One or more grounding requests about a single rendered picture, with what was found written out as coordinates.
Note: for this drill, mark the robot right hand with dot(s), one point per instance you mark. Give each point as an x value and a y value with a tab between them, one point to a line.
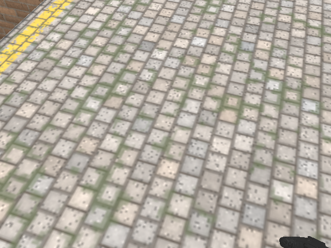
301	242

